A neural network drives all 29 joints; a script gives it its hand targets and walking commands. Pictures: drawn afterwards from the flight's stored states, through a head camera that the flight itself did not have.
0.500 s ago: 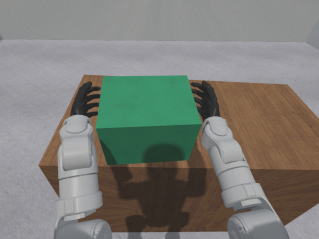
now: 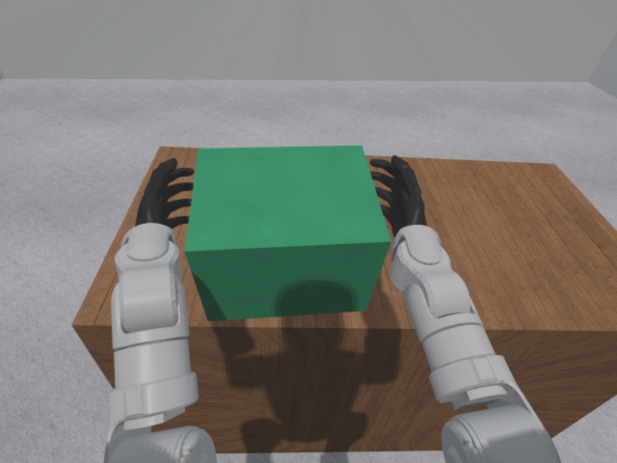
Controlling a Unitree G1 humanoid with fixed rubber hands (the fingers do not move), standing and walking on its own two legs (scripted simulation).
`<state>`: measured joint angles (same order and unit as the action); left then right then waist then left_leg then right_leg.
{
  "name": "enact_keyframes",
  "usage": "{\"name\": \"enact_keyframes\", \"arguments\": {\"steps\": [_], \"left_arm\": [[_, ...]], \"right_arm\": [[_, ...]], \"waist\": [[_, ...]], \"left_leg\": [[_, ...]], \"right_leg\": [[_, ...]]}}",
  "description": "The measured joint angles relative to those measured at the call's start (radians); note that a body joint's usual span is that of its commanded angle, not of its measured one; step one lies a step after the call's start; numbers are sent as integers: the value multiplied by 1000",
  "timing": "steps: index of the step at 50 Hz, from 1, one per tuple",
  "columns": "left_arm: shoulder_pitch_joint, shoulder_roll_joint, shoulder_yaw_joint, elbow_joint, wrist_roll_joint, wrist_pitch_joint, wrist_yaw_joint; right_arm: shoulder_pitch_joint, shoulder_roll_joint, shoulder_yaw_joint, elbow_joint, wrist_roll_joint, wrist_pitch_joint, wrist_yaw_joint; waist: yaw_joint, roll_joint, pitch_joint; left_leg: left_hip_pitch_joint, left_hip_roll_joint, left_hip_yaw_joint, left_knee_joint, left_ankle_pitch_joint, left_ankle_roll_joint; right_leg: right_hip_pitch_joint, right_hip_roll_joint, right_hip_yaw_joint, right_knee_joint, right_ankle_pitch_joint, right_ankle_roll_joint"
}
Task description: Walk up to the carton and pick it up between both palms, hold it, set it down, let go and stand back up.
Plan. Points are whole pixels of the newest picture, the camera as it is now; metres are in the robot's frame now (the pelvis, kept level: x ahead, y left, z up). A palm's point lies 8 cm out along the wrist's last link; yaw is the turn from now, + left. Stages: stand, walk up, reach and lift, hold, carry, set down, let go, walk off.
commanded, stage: hold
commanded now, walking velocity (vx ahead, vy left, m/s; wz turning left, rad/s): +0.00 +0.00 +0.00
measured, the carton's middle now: (285, 232) +0.37 +0.00 +0.13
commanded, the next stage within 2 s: set down in 1.64 s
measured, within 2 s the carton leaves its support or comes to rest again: neither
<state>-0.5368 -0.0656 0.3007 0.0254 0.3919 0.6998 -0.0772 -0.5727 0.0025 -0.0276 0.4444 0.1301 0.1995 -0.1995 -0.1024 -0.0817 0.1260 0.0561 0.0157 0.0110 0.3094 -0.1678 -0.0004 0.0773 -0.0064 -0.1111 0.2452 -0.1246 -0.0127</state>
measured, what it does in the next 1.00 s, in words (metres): stands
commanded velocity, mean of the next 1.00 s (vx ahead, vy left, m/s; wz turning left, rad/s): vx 0.00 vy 0.00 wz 0.00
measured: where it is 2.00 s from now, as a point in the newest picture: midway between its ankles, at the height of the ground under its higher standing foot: outside the picture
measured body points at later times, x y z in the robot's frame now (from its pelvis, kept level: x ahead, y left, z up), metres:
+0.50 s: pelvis +0.00 +0.00 +0.00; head -0.03 +0.03 +0.45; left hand +0.38 +0.15 +0.17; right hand +0.37 -0.15 +0.17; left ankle +0.02 +0.12 -0.75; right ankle +0.02 -0.11 -0.75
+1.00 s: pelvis +0.00 +0.00 +0.00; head -0.03 +0.03 +0.45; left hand +0.37 +0.15 +0.17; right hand +0.36 -0.16 +0.16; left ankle +0.02 +0.12 -0.75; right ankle +0.02 -0.11 -0.75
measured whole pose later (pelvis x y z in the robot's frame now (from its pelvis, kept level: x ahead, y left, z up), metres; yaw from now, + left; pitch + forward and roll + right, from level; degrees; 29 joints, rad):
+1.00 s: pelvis +0.00 +0.00 +0.00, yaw +0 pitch -11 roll -1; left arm -0.55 -0.07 0.30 0.04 0.40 0.70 -0.08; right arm -0.56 0.02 -0.06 0.45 0.10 0.18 -0.19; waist -0.10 -0.07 0.13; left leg 0.05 0.01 0.02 0.31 -0.16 0.00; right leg 0.07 -0.01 -0.11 0.26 -0.13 -0.01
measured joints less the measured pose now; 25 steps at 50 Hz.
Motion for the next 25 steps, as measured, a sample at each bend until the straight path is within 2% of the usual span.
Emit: {"name": "enact_keyframes", "arguments": {"steps": [13, 19, 25], "left_arm": [[5, 8, -19, -2, -15, 0, 8], [-30, 1, 7, 43, -2, 5, 6], [-13, 10, -9, 14, -11, -4, 10]], "right_arm": [[16, 8, -14, -20, -12, 1, 4], [-17, 10, -35, 26, -29, 8, 14], [-13, 8, -24, 5, -16, -3, 9]], "waist": [[3, 5, -15], [13, 2, -14], [-1, 6, -13]], "left_leg": [[-24, -4, -1, 0, 7, 3], [-21, -4, 7, -9, 11, 4], [-21, -2, 1, 2, 4, 2]], "right_leg": [[-24, -4, -1, 4, 4, 1], [-31, -5, 7, 9, 3, 1], [-20, -2, 1, 1, 4, 2]]}}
